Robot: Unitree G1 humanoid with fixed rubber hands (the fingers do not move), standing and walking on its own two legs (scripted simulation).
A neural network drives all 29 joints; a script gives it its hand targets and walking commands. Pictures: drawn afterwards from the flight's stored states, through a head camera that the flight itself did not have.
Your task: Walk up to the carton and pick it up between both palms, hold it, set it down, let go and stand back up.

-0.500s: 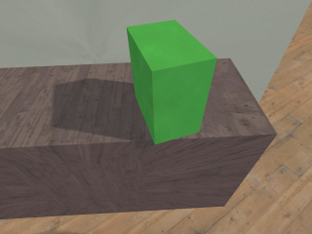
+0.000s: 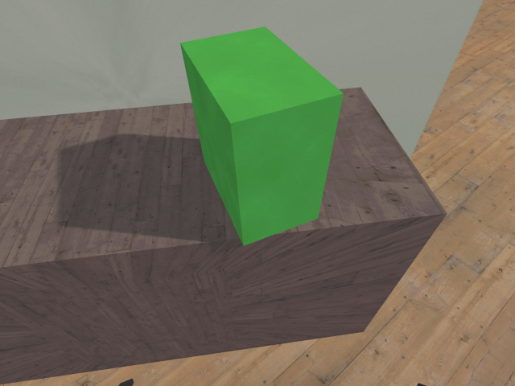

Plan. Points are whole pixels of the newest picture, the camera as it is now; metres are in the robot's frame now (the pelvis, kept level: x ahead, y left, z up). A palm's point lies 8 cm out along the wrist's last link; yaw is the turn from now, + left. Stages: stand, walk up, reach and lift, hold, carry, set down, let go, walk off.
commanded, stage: walk up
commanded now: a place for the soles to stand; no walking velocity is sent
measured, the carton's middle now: (254, 137) +0.53 +0.03 +0.11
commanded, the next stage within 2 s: none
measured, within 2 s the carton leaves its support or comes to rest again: neither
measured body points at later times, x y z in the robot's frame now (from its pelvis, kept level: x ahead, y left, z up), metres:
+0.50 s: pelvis +0.03 -0.02 -0.01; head +0.04 -0.03 +0.44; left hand +0.14 +0.23 -0.11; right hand +0.02 -0.30 -0.14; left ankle -0.06 +0.10 -0.71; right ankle +0.06 -0.13 -0.72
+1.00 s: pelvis +0.07 -0.01 -0.02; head +0.11 +0.01 +0.43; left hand +0.19 +0.26 -0.14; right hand +0.20 -0.27 -0.11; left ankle +0.17 +0.12 -0.72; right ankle +0.06 -0.12 -0.72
